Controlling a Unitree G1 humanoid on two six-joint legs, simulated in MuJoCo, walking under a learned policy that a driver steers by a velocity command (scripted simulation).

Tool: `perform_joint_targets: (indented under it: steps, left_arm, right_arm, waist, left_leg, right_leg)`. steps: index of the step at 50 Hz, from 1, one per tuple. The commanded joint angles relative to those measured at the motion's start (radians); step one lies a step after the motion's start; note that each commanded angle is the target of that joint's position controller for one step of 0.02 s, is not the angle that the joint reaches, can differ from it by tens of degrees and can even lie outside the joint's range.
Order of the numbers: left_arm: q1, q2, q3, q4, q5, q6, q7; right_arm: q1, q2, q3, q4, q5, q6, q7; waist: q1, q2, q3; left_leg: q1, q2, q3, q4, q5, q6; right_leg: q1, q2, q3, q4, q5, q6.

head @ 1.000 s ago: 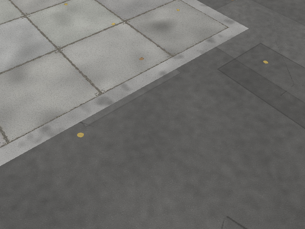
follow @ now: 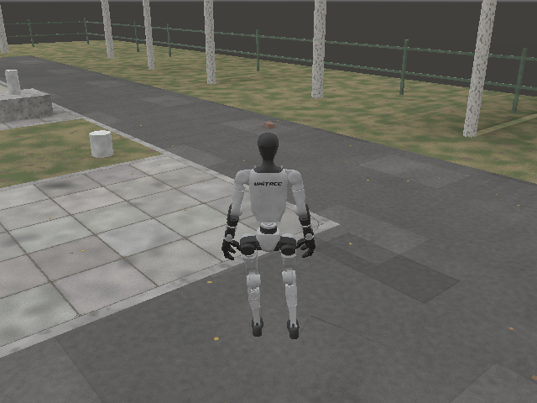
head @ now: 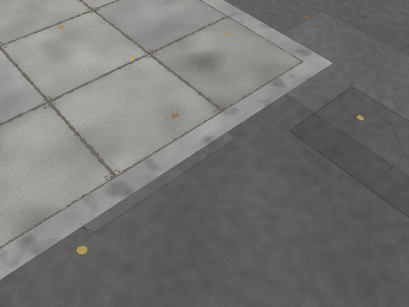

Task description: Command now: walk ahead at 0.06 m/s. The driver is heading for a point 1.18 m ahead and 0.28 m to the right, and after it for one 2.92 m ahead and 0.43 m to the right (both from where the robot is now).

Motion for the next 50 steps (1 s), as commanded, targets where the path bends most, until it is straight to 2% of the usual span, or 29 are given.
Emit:
perform_joint_targets:
  steps: [1, 4, 5, 6, 7, 8, 9, 11, 13, 14, 20, 31, 50]
  left_arm:
    - [0.168, 0.063, 0.018, 0.021, 0.004, 0.033, 0.006]
    - [0.16, 0.053, 0.02, 0.036, 0.023, 0.034, -0.001]
    - [0.159, 0.062, 0.019, 0.033, 0.028, 0.031, 0.0]
    - [0.131, 0.134, 0.035, 0.04, 0.017, 0.027, 0.002]
    - [0.116, 0.116, 0.036, 0.051, 0.009, 0.017, 0.0]
    - [0.096, 0.084, 0.03, 0.052, 0.011, 0.005, -0.002]
    - [0.071, 0.076, 0.029, 0.052, 0.011, -0.006, -0.004]
    - [0.053, 0.063, 0.03, 0.051, 0.004, -0.023, -0.007]
    - [0.082, 0.058, 0.03, 0.062, -0.002, -0.029, -0.007]
    - [0.095, 0.06, 0.03, 0.068, -0.003, -0.03, -0.007]
    - [0.136, 0.056, 0.027, 0.089, -0.004, -0.026, -0.012]
    - [0.133, 0.033, 0.024, 0.107, -0.005, -0.007, -0.013]
    - [0.13, 0.022, 0.024, 0.138, -0.003, -0.001, -0.004]
  right_arm:
    - [-0.07, -0.148, -0.03, -0.067, 0.017, 0.004, -0.022]
    - [-0.047, -0.103, -0.016, -0.049, 0.035, 0.02, -0.032]
    - [-0.018, -0.091, -0.013, -0.037, 0.038, 0.022, -0.032]
    - [0.041, -0.106, -0.023, -0.028, 0.04, 0.028, -0.036]
    - [0.039, -0.104, -0.024, -0.022, 0.033, 0.033, -0.044]
    - [0.041, -0.095, -0.024, -0.019, 0.028, 0.036, -0.048]
    - [0.054, -0.08, -0.022, -0.009, 0.024, 0.039, -0.052]
    - [0.072, -0.076, -0.022, 0.01, 0.015, 0.043, -0.052]
    - [0.066, -0.077, -0.022, 0.02, 0.02, 0.041, -0.049]
    - [0.058, -0.072, -0.022, 0.023, 0.024, 0.039, -0.047]
    - [0.059, -0.062, -0.019, 0.047, 0.032, 0.037, -0.041]
    - [0.057, -0.064, -0.024, 0.081, 0.037, 0.057, -0.05]
    - [0.035, -0.049, -0.034, 0.117, 0.036, 0.061, -0.053]
  waist:
    - [0.058, 0.139, -0.105]
    - [0.072, 0.101, -0.033]
    - [0.063, 0.063, 0.004]
    - [0.001, -0.035, 0.049]
    - [0.001, -0.093, 0.061]
    - [-0.008, -0.118, 0.052]
    - [-0.022, -0.127, 0.038]
    - [-0.026, -0.087, 0.016]
    - [-0.008, -0.02, 0.012]
    - [-0.002, -0.005, 0.006]
    - [0.014, 0.029, -0.044]
    - [0.011, 0.027, -0.014]
    - [0.011, 0.029, 0.017]
  left_leg:
    - [-0.132, 0.266, -0.235, -0.206, -0.323, 0.136]
    - [-0.199, 0.227, -0.236, -0.193, -0.549, 0.049]
    - [-0.194, 0.198, -0.221, -0.154, -0.56, 0.008]
    - [-0.148, 0.13, -0.149, -0.115, -0.485, -0.021]
    - [-0.031, 0.097, -0.097, -0.054, -0.394, -0.038]
    - [0.047, 0.095, -0.089, -0.01, -0.321, -0.041]
    - [0.097, 0.094, -0.08, 0.016, -0.268, -0.039]
    - [0.121, 0.098, -0.075, 0.031, -0.216, -0.034]
    - [0.098, 0.108, -0.086, 0.021, -0.207, -0.024]
    - [0.087, 0.109, -0.087, 0.02, -0.192, -0.022]
    - [0.128, 0.112, -0.084, 0.06, -0.013, -0.024]
    - [0.153, 0.116, -0.092, 0.078, 0.055, -0.028]
    - [0.15, 0.116, -0.098, 0.045, -0.034, -0.033]
  right_leg:
    - [0.259, 0.015, -0.041, -0.131, 0.107, -0.009]
    - [0.321, 0.025, -0.06, -0.285, 0.138, -0.052]
    - [0.302, -0.015, -0.013, -0.382, 0.132, -0.077]
    - [0.19, -0.028, 0.016, -0.425, -0.017, -0.108]
    - [0.062, -0.017, 0.025, -0.483, -0.152, -0.114]
    - [0.013, -0.016, 0.033, -0.528, -0.186, -0.103]
    - [-0.001, -0.016, 0.035, -0.542, -0.162, -0.088]
    - [0.026, -0.009, 0.028, -0.526, -0.091, -0.074]
    - [0.076, 0.004, 0.01, -0.494, 0.0, -0.072]
    - [0.107, 0.008, 0.002, -0.476, 0.046, -0.073]
    - [0.186, 0.02, -0.023, -0.42, 0.245, -0.079]
    - [0.21, 0.035, -0.041, -0.415, 0.312, -0.073]
    - [0.207, 0.042, -0.053, -0.441, 0.209, -0.066]
Keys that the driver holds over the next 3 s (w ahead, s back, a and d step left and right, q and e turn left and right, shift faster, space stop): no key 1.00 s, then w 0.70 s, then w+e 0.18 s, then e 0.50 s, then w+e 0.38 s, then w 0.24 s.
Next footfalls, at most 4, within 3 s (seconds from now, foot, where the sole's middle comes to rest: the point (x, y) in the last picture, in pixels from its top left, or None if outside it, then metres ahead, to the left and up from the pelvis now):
0.10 right None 0.09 -0.14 -0.77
1.74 left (184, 301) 0.50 0.08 -0.77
2.22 right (255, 245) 0.70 -0.16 -0.77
2.72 left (198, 225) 0.78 0.04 -0.77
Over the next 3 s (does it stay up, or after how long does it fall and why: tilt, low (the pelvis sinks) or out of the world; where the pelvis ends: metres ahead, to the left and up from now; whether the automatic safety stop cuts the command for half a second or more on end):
stays up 0.75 -0.09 0.01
